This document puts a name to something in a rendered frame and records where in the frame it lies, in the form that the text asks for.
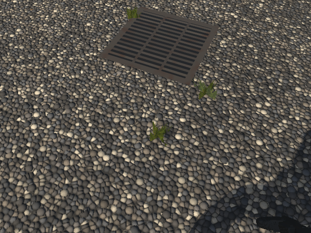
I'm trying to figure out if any right robot hand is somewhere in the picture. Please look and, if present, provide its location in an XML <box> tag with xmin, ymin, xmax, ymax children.
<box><xmin>256</xmin><ymin>216</ymin><xmax>311</xmax><ymax>233</ymax></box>

